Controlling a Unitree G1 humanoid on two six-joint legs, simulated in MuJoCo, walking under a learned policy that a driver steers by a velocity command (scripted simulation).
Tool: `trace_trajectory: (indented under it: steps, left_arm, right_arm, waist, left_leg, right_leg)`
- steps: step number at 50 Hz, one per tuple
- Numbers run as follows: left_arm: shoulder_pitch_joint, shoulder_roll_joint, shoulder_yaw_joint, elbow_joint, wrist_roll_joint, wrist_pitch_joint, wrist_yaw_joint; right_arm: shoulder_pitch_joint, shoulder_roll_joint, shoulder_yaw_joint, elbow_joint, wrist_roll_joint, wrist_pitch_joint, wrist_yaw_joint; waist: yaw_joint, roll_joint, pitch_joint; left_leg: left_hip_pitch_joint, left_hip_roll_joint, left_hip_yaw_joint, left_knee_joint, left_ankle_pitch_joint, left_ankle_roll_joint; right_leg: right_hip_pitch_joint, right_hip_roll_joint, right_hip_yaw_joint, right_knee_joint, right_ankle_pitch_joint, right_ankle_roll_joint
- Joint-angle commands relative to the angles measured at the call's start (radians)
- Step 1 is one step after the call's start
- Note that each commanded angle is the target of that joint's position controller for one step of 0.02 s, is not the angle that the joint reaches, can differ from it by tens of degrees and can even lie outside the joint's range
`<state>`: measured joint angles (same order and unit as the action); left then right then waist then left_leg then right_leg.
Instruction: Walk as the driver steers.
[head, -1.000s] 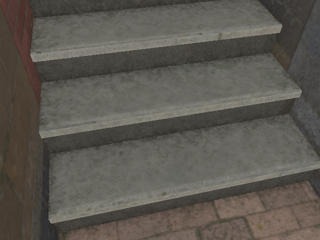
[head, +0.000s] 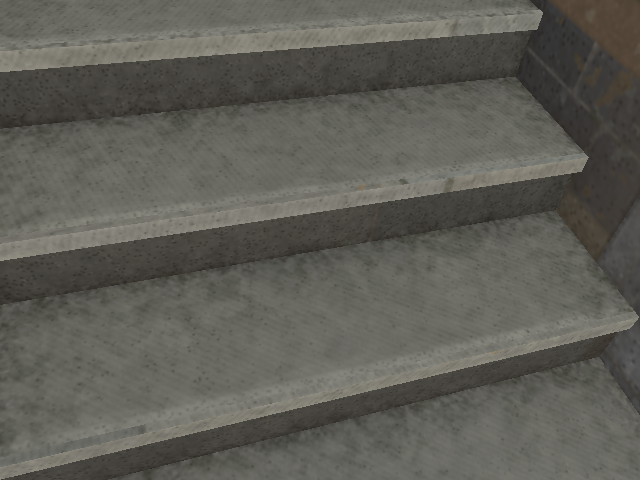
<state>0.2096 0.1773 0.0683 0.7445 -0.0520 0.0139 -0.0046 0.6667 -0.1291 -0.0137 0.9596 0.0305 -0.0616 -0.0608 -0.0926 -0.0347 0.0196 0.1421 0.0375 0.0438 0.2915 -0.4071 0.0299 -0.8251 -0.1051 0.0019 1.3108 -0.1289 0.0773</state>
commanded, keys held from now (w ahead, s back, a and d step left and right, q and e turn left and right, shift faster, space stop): w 0.62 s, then w+q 0.38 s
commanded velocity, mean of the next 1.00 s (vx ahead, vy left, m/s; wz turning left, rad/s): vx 0.50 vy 0.00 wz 0.12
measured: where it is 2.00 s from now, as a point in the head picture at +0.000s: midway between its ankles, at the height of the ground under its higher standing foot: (290, 4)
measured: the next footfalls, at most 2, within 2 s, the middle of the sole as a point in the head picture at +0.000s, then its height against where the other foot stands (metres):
right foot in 0.24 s outside the picture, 0.17 m higher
left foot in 0.74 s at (333, 329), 0.17 m higher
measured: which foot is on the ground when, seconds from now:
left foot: down 0.00-0.24, up 0.26-0.72, down 0.74-1.00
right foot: up 0.00-0.22, down 0.24-0.74, up 0.76-1.00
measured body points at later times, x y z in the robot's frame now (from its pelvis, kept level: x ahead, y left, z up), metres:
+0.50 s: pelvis +0.39 -0.15 +0.15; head +0.40 -0.16 +0.60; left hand +0.29 +0.10 +0.01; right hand +0.66 -0.35 +0.10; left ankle +0.44 +0.02 -0.26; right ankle +0.39 -0.21 -0.57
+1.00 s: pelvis +0.71 -0.17 +0.31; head +0.70 -0.18 +0.76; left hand +0.89 +0.06 +0.22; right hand +0.59 -0.35 +0.16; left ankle +0.63 -0.10 -0.40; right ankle +0.83 -0.31 -0.11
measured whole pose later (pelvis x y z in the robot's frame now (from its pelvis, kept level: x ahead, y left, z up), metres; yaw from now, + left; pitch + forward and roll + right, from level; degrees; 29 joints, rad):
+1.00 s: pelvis +0.71 -0.17 +0.31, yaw +6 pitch +5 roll +3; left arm 0.07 0.19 -0.05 0.79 0.05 -0.05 -0.05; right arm 0.59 -0.10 0.04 1.17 -0.11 -0.07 0.07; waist -0.02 -0.03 -0.13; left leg -0.28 -0.18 -0.06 0.64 -0.43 0.10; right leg -1.41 -0.05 0.15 2.08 -0.24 -0.21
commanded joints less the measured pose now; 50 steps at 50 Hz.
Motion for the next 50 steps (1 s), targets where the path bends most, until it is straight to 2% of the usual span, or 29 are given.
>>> trace_trajectory:
  steps: [1, 4, 6, 7, 8, 10, 11, 12, 13, 14, 15, 16, 17, 19, 20, 22, 26, 27, 28, 29, 31, 33, 36, 38, 39, 40, 44, 47, 50]
  left_arm:
    - [-0.226, -0.05, -0.04, -0.174, -0.007, -0.046, 0.009]
    - [-0.489, -0.129, -0.12, -0.349, -0.038, -0.088, 0.022]
    - [-0.564, -0.178, -0.181, -0.473, -0.034, -0.123, -0.008]
    - [-0.549, -0.17, -0.204, -0.539, -0.033, -0.147, -0.034]
    - [-0.322, -0.16, -0.208, -0.516, 0.021, -0.147, -0.061]
    - [0.189, 0.141, -0.037, -0.356, 0.024, -0.141, -0.021]
    - [0.338, 0.276, 0.02, -0.273, 0.025, -0.108, 0.023]
    - [0.334, 0.334, 0.013, -0.159, 0.055, -0.084, 0.034]
    - [0.21, 0.394, -0.011, -0.104, 0.091, -0.06, 0.032]
    - [0.295, 0.278, -0.041, -0.035, 0.113, -0.05, 0.007]
    - [0.291, 0.223, -0.039, 0.023, 0.068, -0.071, -0.02]
    - [0.186, 0.223, -0.037, 0.018, 0.056, -0.091, -0.082]
    - [0.146, 0.187, -0.021, 0.084, 0.076, -0.081, -0.107]
    - [0.107, -0.063, -0.071, 0.24, 0.069, -0.07, -0.022]
    - [0.109, -0.08, -0.083, 0.281, 0.088, -0.081, 0.004]
    - [-0.014, -0.001, -0.094, 0.209, 0.196, -0.089, -0.088]
    - [0.255, 0.072, -0.115, 0.368, 0.253, -0.104, -0.091]
    - [0.228, 0.042, -0.095, 0.382, 0.059, -0.132, -0.049]
    - [0.301, -0.001, -0.114, 0.395, 0.03, -0.141, -0.027]
    - [0.349, 0.184, -0.096, 0.342, 0.204, -0.122, -0.088]
    - [0.279, 0.185, -0.102, 0.337, 0.177, -0.122, -0.137]
    - [0.348, 0.309, -0.064, 0.329, 0.098, -0.131, -0.141]
    - [0.379, 0.332, -0.042, 0.364, 0.108, -0.083, -0.152]
    - [0.232, 0.208, -0.034, 0.286, 0.206, -0.048, -0.189]
    - [0.255, 0.149, -0.036, 0.294, 0.161, -0.041, -0.222]
    - [0.187, 0.101, -0.044, 0.22, 0.109, -0.049, -0.178]
    - [0.029, 0.024, -0.1, 0.083, 0.158, -0.046, -0.054]
    - [-0.129, 0.019, -0.12, 0.021, 0.086, -0.064, -0.034]
    - [-0.373, 0.043, -0.141, -0.082, 0.103, -0.083, -0.036]
  right_arm:
    - [0.215, -0.167, -0.045, 0.057, 0.004, -0.006, 0.004]
    - [0.317, -0.1, -0.039, 0.173, -0.034, -0.023, 0.006]
    - [0.155, -0.094, -0.024, 0.166, -0.013, -0.015, -0.005]
    - [-0.036, -0.121, -0.006, 0.122, 0.019, 0.014, -0.021]
    - [-0.162, -0.231, -0.016, 0.053, -0.007, 0.009, -0.022]
    - [-0.232, -0.513, -0.076, -0.01, -0.024, -0.037, 0.037]
    - [-0.234, -0.593, -0.115, 0.024, 0.018, -0.03, 0.049]
    - [-0.213, -0.483, -0.109, 0.029, 0.015, -0.042, 0.046]
    - [-0.006, -0.232, -0.067, 0.025, -0.026, -0.077, 0.07]
    - [0.078, -0.106, -0.062, 0.029, -0.017, -0.109, 0.102]
    - [-0.088, -0.059, -0.046, -0.057, 0.016, -0.087, 0.107]
    - [-0.301, -0.129, -0.053, -0.163, -0.076, -0.058, 0.172]
    - [-0.264, -0.107, -0.045, -0.114, -0.085, -0.034, 0.171]
    - [-0.396, 0.008, -0.003, -0.237, -0.085, -0.007, 0.103]
    - [-0.411, 0.048, 0.028, -0.263, -0.092, 0.014, 0.077]
    - [-0.41, -0.151, -0.004, -0.254, -0.014, 0.025, 0.142]
    - [-0.601, -0.09, 0.052, -0.367, -0.014, 0.011, 0.15]
    - [-0.781, 0.115, 0.104, -0.383, -0.023, 0.024, 0.066]
    - [-0.869, 0.08, 0.112, -0.413, -0.036, 0.037, 0.046]
    - [-0.923, -0.182, 0.05, -0.542, 0.032, 0.069, 0.093]
    - [-0.713, -0.138, 0.042, -0.468, -0.005, 0.102, 0.106]
    - [-0.834, -0.219, 0.029, -0.517, -0.034, 0.167, 0.153]
    - [-0.638, -0.131, 0.054, -0.452, -0.05, 0.213, 0.146]
    - [0.055, -0.216, 0.001, -0.121, -0.075, 0.196, 0.1]
    - [0.062, -0.215, -0.003, -0.115, -0.082, 0.145, 0.124]
    - [-0.046, -0.185, -0.012, -0.09, -0.114, 0.101, 0.117]
    - [-0.34, 0.076, 0.068, 0.096, -0.112, -0.006, 0.159]
    - [-0.338, 0.0, 0.06, 0.074, -0.131, -0.057, 0.138]
    - [-0.094, -0.067, 0.049, 0.153, -0.16, -0.056, 0.123]
  waist:
    - [-0.017, 0.266, 0.223]
    - [-0.082, 0.273, 0.359]
    - [0.012, 0.192, 0.375]
    - [0.131, 0.077, 0.356]
    - [0.261, -0.028, 0.042]
    - [0.513, 0.282, -0.516]
    - [0.614, 0.281, -0.569]
    - [0.495, 0.053, -0.482]
    - [0.186, -0.561, -0.479]
    - [0.177, -0.526, -0.594]
    - [0.168, -0.35, -0.465]
    - [0.198, -0.059, 0.027]
    - [0.178, -0.019, -0.121]
    - [-0.012, -0.078, -0.073]
    - [-0.032, -0.041, -0.003]
    - [-0.016, 0.091, 0.049]
    - [0.002, 0.091, 0.0]
    - [0.053, 0.04, 0.182]
    - [0.11, 0.117, 0.186]
    - [0.075, -0.131, -0.216]
    - [-0.042, -0.159, -0.174]
    - [0.015, -0.117, -0.239]
    - [-0.011, -0.238, -0.248]
    - [-0.127, 0.102, -0.441]
    - [-0.091, 0.346, -0.386]
    - [-0.073, 0.125, -0.205]
    - [0.194, -0.042, -0.065]
    - [0.147, 0.056, -0.042]
    - [0.06, 0.029, -0.024]
  left_leg:
    - [0.297, 0.362, -0.29, -0.058, 0.739, 0.209]
    - [0.548, 0.482, -0.284, 0.118, 0.907, 0.185]
    - [0.314, 0.405, -0.092, 0.067, 0.888, 0.017]
    - [-0.081, 0.307, 0.015, -0.091, 0.789, -0.04]
    - [-0.781, 0.204, 0.064, -0.325, 1.014, 0.068]
    - [-0.622, 0.227, -0.055, 0.059, 2.017, 0.066]
    - [-0.475, 0.223, -0.135, 0.361, 1.937, 0.025]
    - [-0.334, 0.096, -0.218, 0.674, 0.994, -0.009]
    - [-0.412, -0.217, -0.33, 1.218, 0.012, -0.065]
    - [-0.515, -0.247, -0.526, 1.509, -0.029, -0.008]
    - [-0.583, -0.227, -0.413, 1.589, -0.03, 0.005]
    - [-1.057, -0.211, -0.385, 1.7, 0.246, -0.022]
    - [-0.972, -0.179, -0.396, 1.731, 0.352, 0.021]
    - [-0.965, -0.109, -0.238, 1.793, 0.268, 0.091]
    - [-1.095, -0.095, -0.252, 1.873, 0.27, 0.104]
    - [-1.189, -0.057, -0.315, 1.741, 0.535, 0.207]
    - [-1.538, -0.111, -0.229, 1.962, 0.49, 0.266]
    - [-1.475, -0.151, -0.082, 1.786, 0.205, 0.151]
    - [-1.344, -0.123, 0.078, 1.638, 0.197, 0.106]
    - [-1.261, -0.074, 0.103, 1.622, 0.318, 0.113]
    - [-1.164, -0.108, 0.147, 1.614, 0.339, 0.084]
    - [-0.958, -0.167, 0.258, 1.188, 0.215, 0.082]
    - [-1.019, -0.237, 0.202, 0.607, -0.062, 0.067]
    - [-0.26, -0.18, -0.36, 0.472, 0.538, 0.242]
    - [-0.169, 0.062, -0.878, 0.275, 0.422, 0.478]
    - [-0.21, 0.091, -0.861, 0.241, 0.176, 0.389]
    - [-0.43, 0.024, -0.406, 0.182, 0.216, 0.233]
    - [-0.807, -0.075, -0.284, 0.085, 0.228, 0.187]
    - [-0.607, -0.037, -0.407, 0.077, 0.141, 0.186]
  right_leg:
    - [-0.663, -0.013, -0.009, 0.45, -0.283, -0.057]
    - [-1.484, -0.002, 0.109, 1.231, -0.857, -0.118]
    - [-1.452, -0.073, 0.065, 0.998, -0.933, -0.128]
    - [-1.055, -0.144, -0.053, 0.515, -0.757, -0.115]
    - [0.214, -0.029, -0.182, 0.211, 0.062, -0.141]
    - [1.196, 0.162, -0.093, 0.254, 0.102, -0.148]
    - [1.197, 0.126, 0.055, -0.039, -0.076, -0.176]
    - [1.108, 0.102, 0.232, -0.446, 0.014, -0.19]
    - [0.985, -0.134, 0.73, -0.636, 0.912, -0.332]
    - [0.946, -0.206, 0.922, -0.916, 0.569, -0.296]
    - [0.824, -0.205, 0.941, -1.022, 0.055, -0.297]
    - [0.543, -0.117, 0.785, -0.817, 0.129, -0.39]
    - [0.528, -0.138, 0.672, -0.78, 0.13, -0.398]
    - [0.35, -0.099, 0.541, -0.886, -0.338, -0.257]
    - [0.296, -0.091, 0.381, -0.875, -0.282, -0.223]
    - [0.123, -0.071, 0.297, -0.986, -0.147, -0.196]
    - [0.389, 0.001, 0.109, -0.971, -0.143, -0.068]
    - [0.281, 0.049, -0.02, -1.07, -0.092, -0.039]
    - [0.214, 0.072, -0.015, -1.147, 0.052, -0.067]
    - [0.347, -0.026, 0.057, -1.165, 0.207, -0.152]
    - [0.399, -0.033, -0.039, -1.085, 0.894, -0.212]
    - [0.537, -0.098, -0.005, -1.111, 1.645, -0.271]
    - [1.1, -0.23, 0.022, -0.757, 2.196, -0.312]
    - [0.474, -0.088, 0.082, -0.067, 1.262, -0.246]
    - [-0.023, 0.209, 0.239, 0.521, 0.205, -0.163]
    - [-0.351, 0.31, 0.411, 0.784, 0.154, -0.258]
    - [-0.601, 0.122, 0.219, 0.901, -0.003, -0.336]
    - [-0.362, 0.068, 0.034, 0.851, -0.095, -0.265]
    - [-0.565, 0.045, 0.058, 0.676, -0.187, -0.289]
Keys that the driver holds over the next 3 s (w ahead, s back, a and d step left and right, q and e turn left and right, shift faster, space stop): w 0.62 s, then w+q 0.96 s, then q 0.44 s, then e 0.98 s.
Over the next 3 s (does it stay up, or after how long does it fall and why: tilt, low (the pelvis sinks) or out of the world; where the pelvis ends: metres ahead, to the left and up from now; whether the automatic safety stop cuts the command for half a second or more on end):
stays up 1.39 -0.04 0.73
